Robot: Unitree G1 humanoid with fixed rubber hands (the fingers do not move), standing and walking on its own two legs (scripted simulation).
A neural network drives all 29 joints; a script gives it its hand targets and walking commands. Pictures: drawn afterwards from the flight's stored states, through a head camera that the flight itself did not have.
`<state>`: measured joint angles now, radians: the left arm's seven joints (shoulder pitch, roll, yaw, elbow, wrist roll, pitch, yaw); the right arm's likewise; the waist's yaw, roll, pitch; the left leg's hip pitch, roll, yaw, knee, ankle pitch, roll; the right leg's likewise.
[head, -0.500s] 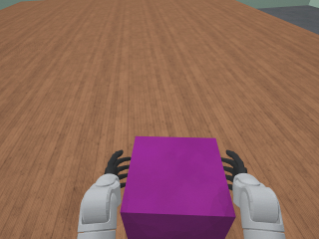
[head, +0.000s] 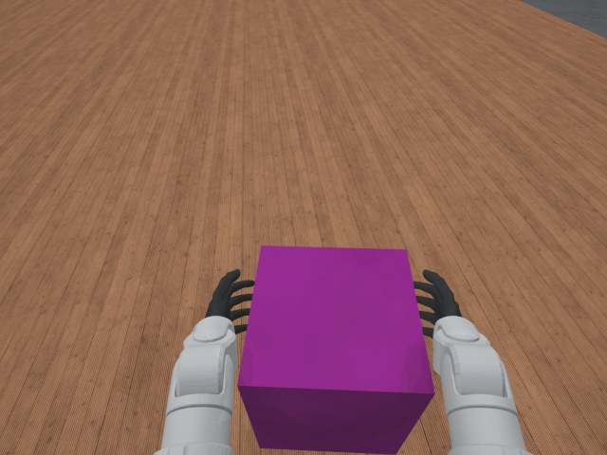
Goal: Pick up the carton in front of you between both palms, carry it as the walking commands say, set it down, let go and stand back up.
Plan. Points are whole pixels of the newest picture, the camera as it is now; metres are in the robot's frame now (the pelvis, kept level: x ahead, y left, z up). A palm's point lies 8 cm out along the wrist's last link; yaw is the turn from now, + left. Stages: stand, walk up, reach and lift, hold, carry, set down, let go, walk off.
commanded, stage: carry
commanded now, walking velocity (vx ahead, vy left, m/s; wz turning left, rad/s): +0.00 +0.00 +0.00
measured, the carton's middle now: (330, 352) +0.30 +0.00 -0.04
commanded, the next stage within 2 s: hold in 0.32 s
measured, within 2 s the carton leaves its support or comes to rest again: neither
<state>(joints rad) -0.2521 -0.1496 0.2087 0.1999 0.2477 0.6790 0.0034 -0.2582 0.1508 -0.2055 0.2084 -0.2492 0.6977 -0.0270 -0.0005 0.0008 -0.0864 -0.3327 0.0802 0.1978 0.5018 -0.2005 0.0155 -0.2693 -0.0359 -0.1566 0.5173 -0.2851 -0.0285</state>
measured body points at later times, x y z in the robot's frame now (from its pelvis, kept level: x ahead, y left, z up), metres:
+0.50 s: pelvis +0.00 +0.00 +0.01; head -0.02 +0.00 +0.46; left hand +0.31 +0.13 +0.04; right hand +0.29 -0.17 +0.04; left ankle +0.04 +0.13 -0.74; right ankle -0.01 -0.09 -0.74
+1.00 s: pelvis -0.03 +0.03 +0.01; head -0.08 +0.04 +0.45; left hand +0.30 +0.14 +0.05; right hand +0.26 -0.16 +0.05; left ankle +0.04 +0.13 -0.74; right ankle -0.01 -0.09 -0.74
